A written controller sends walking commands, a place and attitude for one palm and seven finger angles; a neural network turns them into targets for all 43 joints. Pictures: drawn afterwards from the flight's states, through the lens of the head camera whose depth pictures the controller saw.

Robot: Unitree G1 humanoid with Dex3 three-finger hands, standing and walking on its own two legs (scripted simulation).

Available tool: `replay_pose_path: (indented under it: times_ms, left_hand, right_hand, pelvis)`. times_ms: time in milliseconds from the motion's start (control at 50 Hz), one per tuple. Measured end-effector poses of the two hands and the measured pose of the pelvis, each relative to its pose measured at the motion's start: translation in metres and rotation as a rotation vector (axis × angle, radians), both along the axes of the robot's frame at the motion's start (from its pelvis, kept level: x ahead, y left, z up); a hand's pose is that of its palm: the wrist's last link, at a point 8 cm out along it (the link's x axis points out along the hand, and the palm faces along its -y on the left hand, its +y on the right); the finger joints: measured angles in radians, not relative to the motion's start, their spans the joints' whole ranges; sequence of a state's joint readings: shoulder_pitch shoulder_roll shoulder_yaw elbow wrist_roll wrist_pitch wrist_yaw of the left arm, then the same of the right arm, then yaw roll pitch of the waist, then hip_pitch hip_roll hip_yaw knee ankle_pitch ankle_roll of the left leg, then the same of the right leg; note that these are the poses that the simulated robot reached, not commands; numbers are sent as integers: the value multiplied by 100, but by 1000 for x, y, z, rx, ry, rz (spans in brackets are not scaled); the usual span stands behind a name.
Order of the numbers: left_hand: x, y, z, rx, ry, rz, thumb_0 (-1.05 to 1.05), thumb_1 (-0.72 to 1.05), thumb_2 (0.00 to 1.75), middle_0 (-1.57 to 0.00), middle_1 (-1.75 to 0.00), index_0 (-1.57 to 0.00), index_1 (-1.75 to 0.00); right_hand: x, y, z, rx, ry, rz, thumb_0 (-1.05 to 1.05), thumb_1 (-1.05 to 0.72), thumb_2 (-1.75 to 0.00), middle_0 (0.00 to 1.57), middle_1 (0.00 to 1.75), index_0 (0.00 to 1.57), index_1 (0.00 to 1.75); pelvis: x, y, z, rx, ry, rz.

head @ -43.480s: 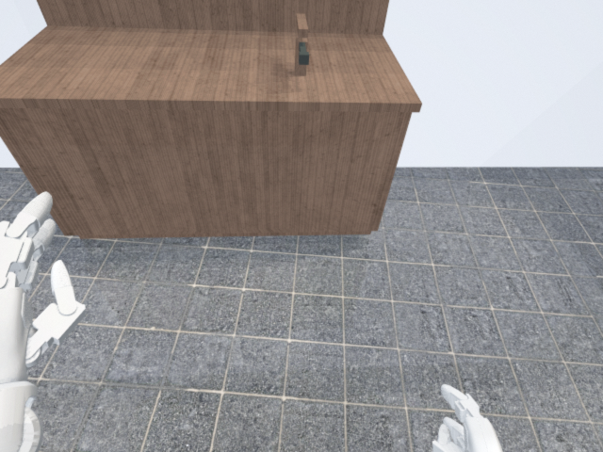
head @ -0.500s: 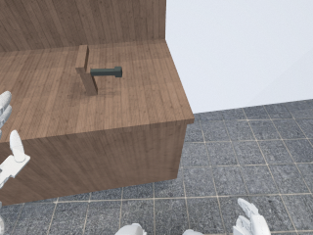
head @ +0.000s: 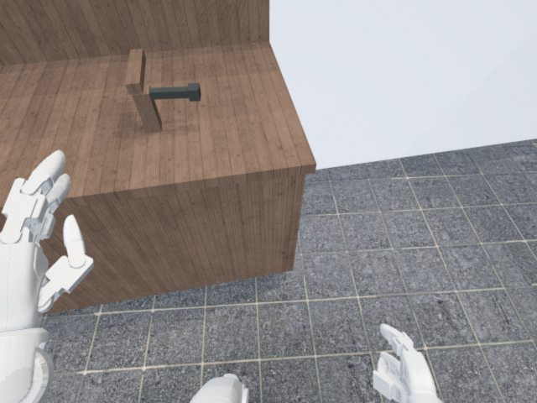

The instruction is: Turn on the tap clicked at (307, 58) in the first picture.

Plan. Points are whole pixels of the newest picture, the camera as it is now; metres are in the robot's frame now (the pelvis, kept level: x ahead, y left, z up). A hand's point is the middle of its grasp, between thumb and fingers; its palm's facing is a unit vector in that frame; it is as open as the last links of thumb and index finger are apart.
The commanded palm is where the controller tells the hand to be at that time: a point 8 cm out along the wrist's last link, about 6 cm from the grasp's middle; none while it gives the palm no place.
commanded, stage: stop stepping back and stand still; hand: left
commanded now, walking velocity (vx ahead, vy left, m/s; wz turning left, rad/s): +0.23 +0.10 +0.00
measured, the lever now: (194, 92) +0.70 +0.28 +0.04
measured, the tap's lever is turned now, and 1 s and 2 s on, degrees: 83 83 83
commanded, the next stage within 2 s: stand and check the lever's angle in 1.10 s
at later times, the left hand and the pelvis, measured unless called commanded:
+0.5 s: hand (57, 322) +0.16 +0.23 +0.15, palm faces +0.37 -0.83 -0.41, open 7.4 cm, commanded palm +0.12 +0.26 +0.18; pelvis -0.06 -0.01 +0.00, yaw -3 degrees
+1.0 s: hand (51, 292) +0.18 +0.26 +0.15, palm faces +0.37 -0.86 -0.36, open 7.4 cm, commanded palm +0.13 +0.29 +0.18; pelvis -0.04 +0.02 +0.00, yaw -3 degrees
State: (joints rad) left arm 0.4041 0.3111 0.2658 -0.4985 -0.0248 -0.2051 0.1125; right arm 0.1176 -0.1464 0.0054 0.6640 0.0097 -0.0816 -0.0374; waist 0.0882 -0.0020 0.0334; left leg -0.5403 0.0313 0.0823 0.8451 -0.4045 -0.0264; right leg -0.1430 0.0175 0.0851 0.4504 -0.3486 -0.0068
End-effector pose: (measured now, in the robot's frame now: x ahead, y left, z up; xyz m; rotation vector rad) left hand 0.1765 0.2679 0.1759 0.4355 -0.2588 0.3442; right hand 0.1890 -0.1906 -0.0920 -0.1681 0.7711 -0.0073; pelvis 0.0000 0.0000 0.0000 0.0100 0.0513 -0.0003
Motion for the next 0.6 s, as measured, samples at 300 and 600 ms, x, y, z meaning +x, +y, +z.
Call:
replay_pose_path:
  times_ms: [300, 600]
  left_hand:
    - [-12, -8, -2, 70, 85, -110, 2, 89, 90, -21, -31, -21, -30]
    - [-54, 4, -17, -48, 41, 26, 1, 89, 90, -21, -31, -21, -30]
  right_hand:
    - [-118, -82, 22, -136, -40, -266, 1, -90, -90, 20, 30, 20, 30]
    - [-149, -62, -7, -101, 29, -219, 1, -90, -90, 20, 30, 20, 30]
  pelvis:
    - [-41, 1, -1, 9, -55, -58]
    - [-64, 2, -4, -11, -97, -36]
